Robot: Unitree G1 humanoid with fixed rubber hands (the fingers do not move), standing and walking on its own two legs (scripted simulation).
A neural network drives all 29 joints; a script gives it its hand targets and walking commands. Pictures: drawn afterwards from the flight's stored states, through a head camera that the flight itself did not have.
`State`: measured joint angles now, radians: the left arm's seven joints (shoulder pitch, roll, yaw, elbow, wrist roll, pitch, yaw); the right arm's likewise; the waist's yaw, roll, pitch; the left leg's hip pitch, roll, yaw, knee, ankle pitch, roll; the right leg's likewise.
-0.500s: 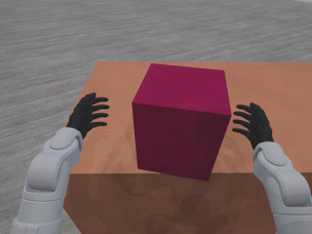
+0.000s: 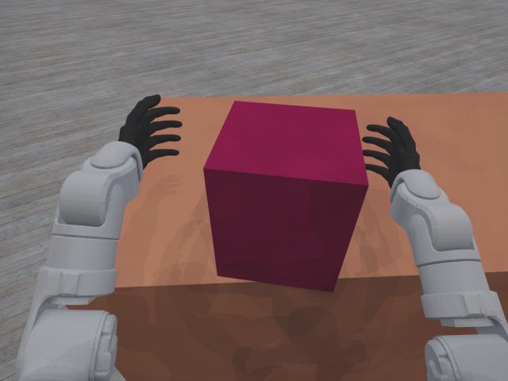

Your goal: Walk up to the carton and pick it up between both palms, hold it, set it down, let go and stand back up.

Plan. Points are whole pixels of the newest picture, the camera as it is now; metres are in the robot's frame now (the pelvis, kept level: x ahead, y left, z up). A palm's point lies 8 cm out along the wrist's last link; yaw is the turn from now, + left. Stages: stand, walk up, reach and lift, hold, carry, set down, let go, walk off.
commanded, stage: reach and lift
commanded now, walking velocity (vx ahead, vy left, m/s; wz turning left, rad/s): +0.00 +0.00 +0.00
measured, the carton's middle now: (283, 196) +0.40 -0.05 +0.10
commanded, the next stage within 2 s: none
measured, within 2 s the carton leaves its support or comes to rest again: neither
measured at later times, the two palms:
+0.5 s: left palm (142, 106) +0.43 +0.17 +0.27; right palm (392, 135) +0.40 -0.21 +0.23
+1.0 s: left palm (138, 159) +0.42 +0.19 +0.18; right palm (394, 175) +0.39 -0.23 +0.15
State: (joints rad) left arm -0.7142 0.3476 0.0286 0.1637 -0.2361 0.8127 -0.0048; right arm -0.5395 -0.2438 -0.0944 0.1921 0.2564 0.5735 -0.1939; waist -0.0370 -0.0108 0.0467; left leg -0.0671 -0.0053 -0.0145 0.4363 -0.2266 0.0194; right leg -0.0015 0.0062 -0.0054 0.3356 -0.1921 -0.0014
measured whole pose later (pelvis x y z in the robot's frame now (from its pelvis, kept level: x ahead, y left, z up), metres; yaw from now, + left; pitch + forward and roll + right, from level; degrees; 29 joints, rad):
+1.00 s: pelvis +0.01 +0.00 +0.00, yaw +0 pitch -4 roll -2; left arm -0.79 0.37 0.03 0.64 -0.22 0.38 0.00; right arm -0.73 -0.26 -0.13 0.72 0.26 0.29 -0.14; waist -0.06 -0.01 0.05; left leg -0.13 0.00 -0.01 0.44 -0.23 0.02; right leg -0.06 0.01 -0.01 0.33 -0.19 0.01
